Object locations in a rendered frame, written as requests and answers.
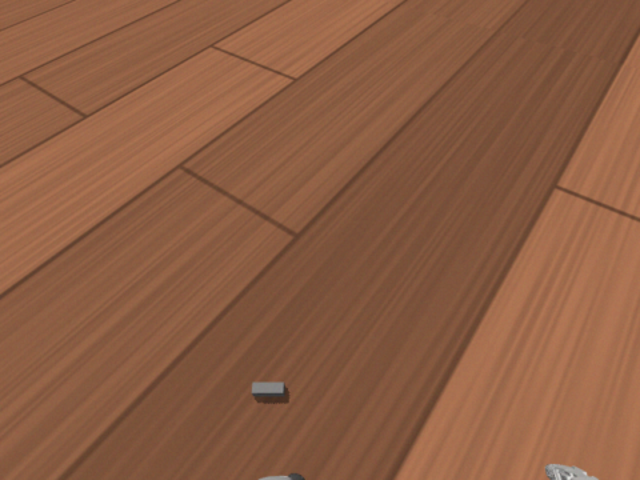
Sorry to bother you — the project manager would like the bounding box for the small box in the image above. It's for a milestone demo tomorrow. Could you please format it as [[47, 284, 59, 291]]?
[[252, 382, 285, 396]]

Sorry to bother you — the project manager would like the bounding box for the right robot hand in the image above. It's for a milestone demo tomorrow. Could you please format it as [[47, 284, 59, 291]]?
[[545, 464, 599, 480]]

